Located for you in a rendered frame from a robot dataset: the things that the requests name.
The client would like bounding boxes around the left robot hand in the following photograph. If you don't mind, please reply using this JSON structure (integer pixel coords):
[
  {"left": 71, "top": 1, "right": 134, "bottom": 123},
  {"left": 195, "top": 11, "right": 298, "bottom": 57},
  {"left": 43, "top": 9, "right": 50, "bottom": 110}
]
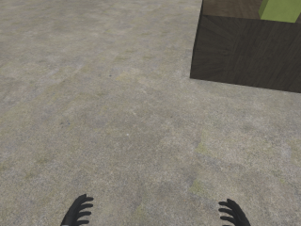
[{"left": 60, "top": 194, "right": 94, "bottom": 226}]

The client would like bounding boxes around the pedestal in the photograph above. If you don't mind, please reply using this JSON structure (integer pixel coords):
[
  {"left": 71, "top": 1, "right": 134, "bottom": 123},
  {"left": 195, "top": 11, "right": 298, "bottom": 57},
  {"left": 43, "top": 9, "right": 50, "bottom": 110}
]
[{"left": 189, "top": 0, "right": 301, "bottom": 93}]

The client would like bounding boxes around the carton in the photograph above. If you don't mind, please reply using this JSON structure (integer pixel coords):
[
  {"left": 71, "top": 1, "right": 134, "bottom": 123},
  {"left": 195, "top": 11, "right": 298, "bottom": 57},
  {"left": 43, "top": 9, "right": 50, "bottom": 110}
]
[{"left": 258, "top": 0, "right": 301, "bottom": 23}]

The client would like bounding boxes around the right robot hand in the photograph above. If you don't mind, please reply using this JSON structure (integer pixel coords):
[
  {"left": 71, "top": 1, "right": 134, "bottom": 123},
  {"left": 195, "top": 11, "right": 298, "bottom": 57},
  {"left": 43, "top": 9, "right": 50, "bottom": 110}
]
[{"left": 218, "top": 199, "right": 251, "bottom": 226}]

